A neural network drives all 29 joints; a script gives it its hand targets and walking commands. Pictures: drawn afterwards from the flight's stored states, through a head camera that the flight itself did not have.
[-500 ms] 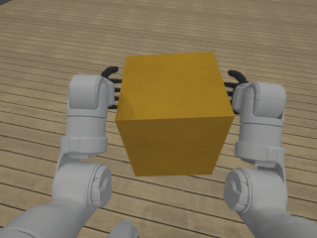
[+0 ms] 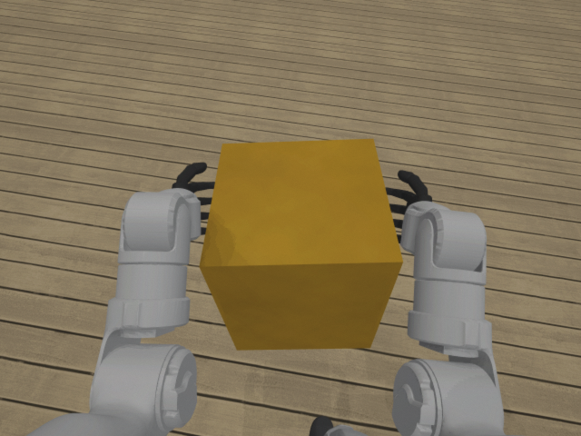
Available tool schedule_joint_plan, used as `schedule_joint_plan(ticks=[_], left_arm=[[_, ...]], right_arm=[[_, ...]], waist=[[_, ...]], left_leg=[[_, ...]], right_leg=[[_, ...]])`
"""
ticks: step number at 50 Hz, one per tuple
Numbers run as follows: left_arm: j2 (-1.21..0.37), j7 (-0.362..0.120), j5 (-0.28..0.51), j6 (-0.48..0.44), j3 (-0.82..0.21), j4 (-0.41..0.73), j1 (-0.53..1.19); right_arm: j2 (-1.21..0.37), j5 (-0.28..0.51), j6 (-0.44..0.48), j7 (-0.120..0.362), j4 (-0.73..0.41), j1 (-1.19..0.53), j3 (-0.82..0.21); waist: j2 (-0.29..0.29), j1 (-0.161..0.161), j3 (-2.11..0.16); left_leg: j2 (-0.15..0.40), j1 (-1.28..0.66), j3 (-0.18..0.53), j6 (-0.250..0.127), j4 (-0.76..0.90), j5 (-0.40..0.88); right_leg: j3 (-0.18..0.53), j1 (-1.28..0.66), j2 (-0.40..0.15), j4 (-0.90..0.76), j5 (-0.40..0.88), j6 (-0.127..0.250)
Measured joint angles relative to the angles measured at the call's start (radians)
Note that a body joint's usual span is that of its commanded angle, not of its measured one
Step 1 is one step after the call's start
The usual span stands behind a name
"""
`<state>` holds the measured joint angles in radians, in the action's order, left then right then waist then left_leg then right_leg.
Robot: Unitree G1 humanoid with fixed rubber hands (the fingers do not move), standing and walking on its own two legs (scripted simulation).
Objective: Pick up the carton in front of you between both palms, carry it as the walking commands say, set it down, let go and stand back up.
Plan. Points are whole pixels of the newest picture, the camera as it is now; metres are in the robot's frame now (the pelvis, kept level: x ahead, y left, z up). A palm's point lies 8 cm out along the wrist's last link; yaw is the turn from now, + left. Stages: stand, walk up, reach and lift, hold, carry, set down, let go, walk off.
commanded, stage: carry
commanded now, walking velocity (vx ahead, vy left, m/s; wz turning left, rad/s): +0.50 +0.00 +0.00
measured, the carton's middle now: (300, 251) +0.36 +0.00 +0.03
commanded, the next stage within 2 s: none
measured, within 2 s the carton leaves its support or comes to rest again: neither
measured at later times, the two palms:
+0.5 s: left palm (201, 118) +0.59 +0.18 +0.09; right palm (369, 118) +0.60 -0.11 +0.10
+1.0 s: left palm (241, 41) +0.90 +0.15 +0.08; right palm (368, 48) +0.91 -0.15 +0.08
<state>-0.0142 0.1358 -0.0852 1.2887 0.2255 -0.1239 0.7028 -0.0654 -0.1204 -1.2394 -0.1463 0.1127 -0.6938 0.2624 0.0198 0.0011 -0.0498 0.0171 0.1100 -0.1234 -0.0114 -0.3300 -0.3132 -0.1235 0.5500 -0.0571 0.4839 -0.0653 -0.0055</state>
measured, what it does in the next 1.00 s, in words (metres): walks ahead: right foot, then left foot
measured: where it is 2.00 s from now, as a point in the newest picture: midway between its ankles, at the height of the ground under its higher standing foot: (285, 211)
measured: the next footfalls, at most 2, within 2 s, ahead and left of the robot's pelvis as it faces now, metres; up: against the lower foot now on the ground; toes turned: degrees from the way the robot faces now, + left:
right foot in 0.04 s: +0.19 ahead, -0.11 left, +0.00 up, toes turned -8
left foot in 0.48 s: +0.47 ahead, +0.13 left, +0.00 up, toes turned +11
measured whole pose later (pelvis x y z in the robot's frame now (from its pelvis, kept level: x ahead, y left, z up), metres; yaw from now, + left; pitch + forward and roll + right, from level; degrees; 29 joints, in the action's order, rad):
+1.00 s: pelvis +0.63 +0.00 -0.02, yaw +1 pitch +3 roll -1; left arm -0.14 0.11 -0.15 1.26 0.09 0.24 0.20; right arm -0.14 -0.15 -1.21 -0.11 -0.24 -0.22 0.12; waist -0.04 0.00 -0.16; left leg 0.11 0.02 -0.16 0.04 -0.58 -0.47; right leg -0.24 0.48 -0.05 0.51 -0.08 0.06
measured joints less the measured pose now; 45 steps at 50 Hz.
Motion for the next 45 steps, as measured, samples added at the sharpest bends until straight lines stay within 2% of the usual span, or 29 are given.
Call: schedule_joint_plan(ticks=[2,3,5,7,8,11,15,18,22,24,25,26,28,30,33,37,41,45], left_arm=[[-0.017,-0.007,-0.01,-0.01,-0.002,0.013,-0.028],[-0.035,-0.009,-0.022,-0.027,-0.004,0.019,-0.049],[-0.074,-0.012,-0.051,-0.05,-0.015,0.033,-0.1],[-0.104,-0.013,-0.068,-0.053,-0.024,0.078,-0.175],[-0.116,-0.013,-0.072,-0.052,-0.027,0.114,-0.219],[-0.148,-0.012,-0.077,-0.054,-0.032,0.243,-0.339],[-0.14,-0.038,-0.055,-0.059,-0.075,0.384,-0.44],[-0.131,-0.039,-0.048,-0.054,-0.107,0.428,-0.475],[-0.127,-0.036,-0.051,-0.024,-0.13,0.431,-0.494],[-0.124,-0.035,-0.057,-0.01,-0.127,0.424,-0.491],[-0.118,-0.035,-0.057,-0.008,-0.12,0.412,-0.489],[-0.111,-0.035,-0.056,-0.005,-0.113,0.397,-0.491],[-0.106,-0.034,-0.055,0.005,-0.106,0.365,-0.491],[-0.115,-0.032,-0.058,0.008,-0.107,0.345,-0.494],[-0.126,-0.029,-0.065,-0.002,-0.123,0.349,-0.507],[-0.124,-0.027,-0.065,-0.017,-0.137,0.382,-0.51],[-0.123,-0.026,-0.064,-0.022,-0.137,0.421,-0.515],[-0.122,-0.026,-0.062,-0.013,-0.13,0.434,-0.524]], right_arm=[[-0.009,-0.01,0.001,0.003,-0.032,0.036,-0.003],[-0.004,-0.01,0.007,0.007,-0.045,0.056,-0.007],[0.002,-0.007,0.016,0.018,-0.067,0.108,-0.007],[-0.008,-0.005,0.018,0.025,-0.096,0.168,-0.015],[-0.018,-0.005,0.019,0.025,-0.117,0.198,-0.022],[-0.054,-0.004,0.032,0.025,-0.205,0.284,-0.048],[-0.103,-0.02,0.064,0.021,-0.347,0.393,-0.099],[-0.084,-0.02,0.054,0.021,-0.413,0.448,-0.145],[-0.077,-0.021,0.024,0.024,-0.426,0.476,-0.153],[-0.079,-0.025,0.016,0.029,-0.404,0.466,-0.15],[-0.081,-0.029,0.022,0.033,-0.373,0.456,-0.153],[-0.083,-0.034,0.026,0.034,-0.34,0.447,-0.157],[-0.084,-0.039,0.022,0.035,-0.299,0.444,-0.159],[-0.08,-0.037,0.019,0.035,-0.292,0.461,-0.154],[-0.076,-0.026,0.025,0.036,-0.314,0.486,-0.145],[-0.074,-0.013,0.042,0.033,-0.349,0.493,-0.146],[-0.075,-0.009,0.046,0.032,-0.378,0.488,-0.153],[-0.076,-0.016,0.034,0.034,-0.378,0.483,-0.164]], waist=[[-0.005,-0.007,-0.019],[-0.031,-0.004,-0.025],[-0.047,0.0,-0.024],[-0.038,-0.005,-0.017],[-0.034,-0.007,-0.014],[-0.029,-0.006,-0.003],[-0.03,0.002,-0.007],[-0.032,0.011,-0.037],[-0.02,0.021,-0.097],[-0.003,0.022,-0.12],[0.018,0.017,-0.127],[0.022,0.009,-0.13],[0.01,0.001,-0.123],[0.002,-0.005,-0.113],[-0.002,-0.015,-0.1],[-0.009,-0.025,-0.096],[-0.01,-0.023,-0.102],[-0.011,-0.019,-0.115]], left_leg=[[0.01,-0.008,0.005,0.017,-0.098,-0.085],[0.035,0.025,0.01,0.021,-0.203,-0.104],[0.031,0.138,0.054,0.025,-0.485,-0.121],[0.012,0.251,0.065,0.02,-0.681,-0.127],[0.013,0.296,0.06,0.02,-0.711,-0.111],[0.03,0.397,0.045,0.032,-0.638,-0.057],[0.059,0.466,0.033,0.045,-0.438,0.048],[0.065,0.469,0.01,0.042,-0.293,0.154],[0.049,0.403,-0.044,0.019,-0.15,0.239],[0.031,0.349,-0.079,-0.01,-0.126,0.235],[0.021,0.354,-0.095,-0.038,-0.176,0.216],[0.021,0.354,-0.102,-0.056,-0.213,0.183],[0.028,0.322,-0.105,-0.066,-0.212,0.142],[0.027,0.271,-0.103,-0.059,-0.162,0.137],[0.017,0.188,-0.099,-0.056,-0.072,0.138],[0.007,0.084,-0.092,-0.046,0.028,0.126],[0.005,-0.022,-0.085,-0.023,0.086,0.083],[0.011,-0.126,-0.078,0.015,0.096,0.001]], right_leg=[[-0.038,-0.088,0.013,-0.098,0.032,0.022],[-0.053,-0.093,0.026,-0.07,0.015,0.048],[-0.064,-0.106,0.029,-0.018,-0.049,0.072],[-0.063,-0.153,0.02,-0.037,-0.08,0.065],[-0.06,-0.181,0.018,-0.06,-0.085,0.057],[-0.051,-0.265,0.016,-0.131,-0.099,0.054],[-0.043,-0.374,0.019,-0.193,-0.139,0.042],[-0.044,-0.46,0.019,-0.219,-0.189,0.021],[-0.037,-0.563,0.007,-0.191,-0.298,-0.018],[-0.026,-0.569,-0.02,-0.067,-0.399,-0.037],[-0.016,-0.523,-0.049,0.063,-0.41,-0.035],[0.013,-0.454,-0.053,0.225,-0.412,-0.031],[0.057,-0.3,-0.03,0.503,-0.401,-0.013],[0.059,-0.171,-0.027,0.619,-0.347,0.0],[0.048,-0.036,-0.047,0.567,-0.242,-0.003],[0.032,0.06,-0.07,0.357,-0.129,-0.023],[0.005,0.074,-0.07,0.164,-0.027,-0.024],[-0.039,0.023,-0.049,0.044,0.027,-0.009]])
